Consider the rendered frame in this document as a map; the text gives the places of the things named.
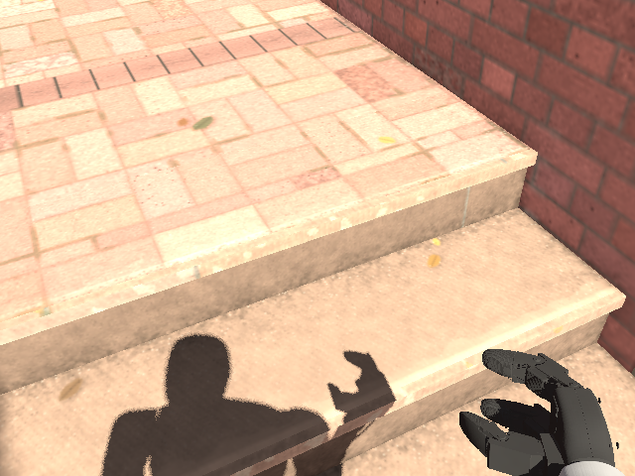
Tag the right robot hand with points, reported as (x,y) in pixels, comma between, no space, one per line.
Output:
(539,442)

